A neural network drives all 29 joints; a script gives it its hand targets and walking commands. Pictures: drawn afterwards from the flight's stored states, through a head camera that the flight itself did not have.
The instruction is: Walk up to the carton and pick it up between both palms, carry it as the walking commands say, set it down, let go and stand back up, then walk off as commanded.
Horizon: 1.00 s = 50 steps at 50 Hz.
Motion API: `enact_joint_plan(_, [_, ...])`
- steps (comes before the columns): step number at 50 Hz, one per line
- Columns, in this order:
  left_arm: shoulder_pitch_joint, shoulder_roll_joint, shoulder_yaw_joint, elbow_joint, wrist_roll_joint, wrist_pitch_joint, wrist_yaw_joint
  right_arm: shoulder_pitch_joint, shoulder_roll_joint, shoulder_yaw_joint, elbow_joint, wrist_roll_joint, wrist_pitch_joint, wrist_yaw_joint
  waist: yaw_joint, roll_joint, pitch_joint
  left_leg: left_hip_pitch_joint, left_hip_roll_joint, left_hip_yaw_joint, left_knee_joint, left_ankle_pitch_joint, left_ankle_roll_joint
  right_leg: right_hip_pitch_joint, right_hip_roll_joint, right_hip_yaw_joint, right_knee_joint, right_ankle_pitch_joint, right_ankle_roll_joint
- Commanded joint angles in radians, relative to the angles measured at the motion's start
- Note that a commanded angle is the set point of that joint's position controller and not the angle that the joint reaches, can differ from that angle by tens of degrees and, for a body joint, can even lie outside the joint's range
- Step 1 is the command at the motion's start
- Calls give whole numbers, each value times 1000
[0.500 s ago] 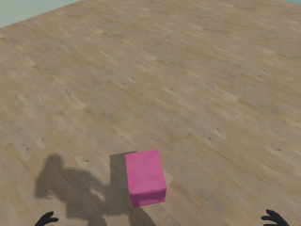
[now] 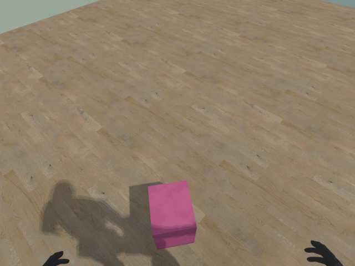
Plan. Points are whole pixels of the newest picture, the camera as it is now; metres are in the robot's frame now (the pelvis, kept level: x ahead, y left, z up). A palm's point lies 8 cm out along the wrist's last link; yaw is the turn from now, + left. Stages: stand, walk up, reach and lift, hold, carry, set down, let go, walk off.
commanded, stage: walk up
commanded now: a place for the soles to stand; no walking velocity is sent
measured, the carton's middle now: (171, 215) +0.44 +0.04 -0.64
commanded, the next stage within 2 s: reach and lift in 0.18 s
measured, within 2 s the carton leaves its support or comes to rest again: neither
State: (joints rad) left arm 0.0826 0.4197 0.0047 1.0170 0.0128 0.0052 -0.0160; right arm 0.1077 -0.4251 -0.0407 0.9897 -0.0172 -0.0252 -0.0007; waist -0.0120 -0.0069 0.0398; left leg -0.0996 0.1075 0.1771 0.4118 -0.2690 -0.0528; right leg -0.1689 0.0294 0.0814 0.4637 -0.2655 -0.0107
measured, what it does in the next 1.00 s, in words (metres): lowers itself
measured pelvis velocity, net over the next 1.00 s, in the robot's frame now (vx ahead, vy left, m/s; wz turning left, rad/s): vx -0.08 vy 0.01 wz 0.11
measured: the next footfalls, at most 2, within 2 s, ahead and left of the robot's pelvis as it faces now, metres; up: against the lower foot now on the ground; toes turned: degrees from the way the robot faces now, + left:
none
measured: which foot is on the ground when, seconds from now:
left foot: down 0.00-1.00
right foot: down 0.00-1.00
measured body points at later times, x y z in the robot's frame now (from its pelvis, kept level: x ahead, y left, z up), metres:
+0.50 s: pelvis -0.03 +0.02 -0.02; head +0.07 +0.02 +0.42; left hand +0.15 +0.32 -0.12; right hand +0.17 -0.29 -0.11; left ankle -0.03 +0.15 -0.74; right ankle -0.01 -0.12 -0.74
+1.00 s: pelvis -0.08 +0.01 -0.06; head +0.12 +0.02 +0.34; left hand +0.26 +0.29 -0.16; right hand +0.29 -0.23 -0.16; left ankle -0.04 +0.15 -0.74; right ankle -0.01 -0.12 -0.74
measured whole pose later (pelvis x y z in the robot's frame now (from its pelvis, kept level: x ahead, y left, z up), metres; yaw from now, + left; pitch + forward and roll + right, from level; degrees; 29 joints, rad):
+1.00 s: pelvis -0.08 +0.01 -0.06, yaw +6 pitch +20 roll +0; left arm -0.51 0.28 0.18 0.68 0.02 0.28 0.00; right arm -0.47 -0.32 -0.19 0.67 0.03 0.25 0.03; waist -0.02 0.01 0.09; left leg -0.94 0.03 0.00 0.90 -0.32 -0.02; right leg -0.94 -0.02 0.01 0.91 -0.33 0.02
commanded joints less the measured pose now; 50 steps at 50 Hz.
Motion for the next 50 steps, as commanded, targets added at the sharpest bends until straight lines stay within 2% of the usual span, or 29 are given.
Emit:
enact_joint_plan(1, [-31, 179, 32, -43, 0, -9, 4, -20, -184, -37, -43, 0, -8, -5, -1, -5, -71, 74, 62, -64, -46, 183, 71, -37, -100, 63, -64, 355, -58])
enact_joint_plan(9, [-29, 176, 31, -44, 0, -8, 5, -20, -181, -38, -43, 0, -5, -4, -2, -2, -70, 76, 62, -65, -54, 185, 68, -28, -99, 60, -72, 352, -55])
enact_joint_plan(10, [-202, 67, 143, -457, 35, 18, -31, -147, -50, -53, -533, -2, 45, 4, 70, -9, 151, -174, -151, -115, 79, 138, 38, -250, -44, -89, -25, 136, 16])
enact_joint_plan(11, [-146, 87, 174, -418, 85, 75, -47, -91, -88, -107, -418, -38, 91, 20, 14, 0, 120, -42, -162, -107, 91, 117, 42, -317, -42, -101, -40, 98, 20])
enact_joint_plan(13, [-65, 96, 208, -448, 103, 146, -65, -64, -103, -147, -490, -55, 157, 30, 2, -45, 23, 25, -175, -100, 119, 133, 31, -260, -29, -97, -45, 95, 32])
enact_joint_plan(14, [-55, 128, 223, -429, 119, 175, -72, -28, -96, -156, -502, -59, 189, 25, -23, -92, 8, 33, -169, -80, 130, 139, 19, -233, -30, -98, -41, 137, 42])
enact_joint_plan(15, [-9, 152, 239, -409, 126, 193, -71, 48, -89, -167, -471, -55, 209, 20, -32, -103, -35, 15, -171, -87, 135, 166, 8, -142, -25, -87, -18, 220, 50])
enact_joint_plan(17, [51, 112, 209, -460, 107, 199, -66, 119, -89, -199, -463, -34, 213, 24, -57, -57, -162, 10, -178, -123, 144, 268, 8, -56, 3, -92, 36, 371, 48])
enact_joint_plan(18, [33, 76, 193, -491, 101, 196, -59, 104, -94, -209, -467, -28, 208, 33, -61, -27, -187, 3, -177, -138, 151, 299, 9, -73, 15, -101, 50, 384, 49])
enact_joint_plan(20, [-44, 30, 177, -531, 86, 184, -49, 18, -90, -211, -489, -26, 193, 53, -61, 1, -186, -34, -163, -161, 171, 300, 9, -145, 27, -113, 77, 333, 54])
enact_joint_plan(23, [-160, 6, 163, -559, 47, 193, -38, -131, -93, -207, -513, -8, 194, 71, -55, 11, -146, -128, -139, -171, 204, 193, 7, -252, 26, -129, 127, 174, 53])
enact_joint_plan(25, [-190, 1, 153, -571, 37, 209, -26, -165, -93, -199, -496, 3, 207, 75, -56, 22, -153, -161, -130, -174, 228, 158, 3, -298, 20, -138, 162, 129, 47])
enact_joint_plan(29, [-243, -1, 143, -570, 37, 240, 4, -216, -102, -197, -457, 22, 224, 69, -58, 40, -229, -203, -123, -185, 275, 194, -5, -355, 19, -143, 218, 163, 45])
enact_joint_plan(34, [-345, -20, 158, -525, 34, 259, 27, -321, -97, -188, -437, 31, 236, 70, -37, 47, -329, -285, -127, -185, 318, 205, -3, -426, 25, -143, 265, 177, 47])
enact_joint_plan(43, [-611, -20, 187, -458, 18, 266, 19, -583, -60, -179, -421, 45, 260, 47, -21, 3, -435, -470, -141, -153, 375, 55, 16, -508, 15, -133, 314, 67, 50])
enact_joint_plan(50, [-780, 5, 219, -415, 7, 253, 13, -752, -22, -178, -406, 50, 263, 13, -5, -17, -563, -586, -154, -136, 414, 47, 21, -536, 16, -126, 348, 74, 62])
